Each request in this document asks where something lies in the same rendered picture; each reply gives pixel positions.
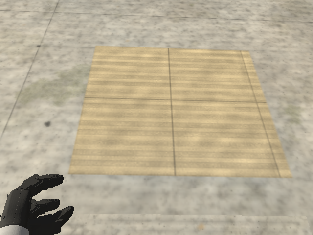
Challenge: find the left robot forearm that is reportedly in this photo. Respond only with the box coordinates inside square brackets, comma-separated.
[0, 225, 29, 235]

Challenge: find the robot left hand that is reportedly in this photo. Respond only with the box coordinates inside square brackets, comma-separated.
[0, 174, 74, 235]

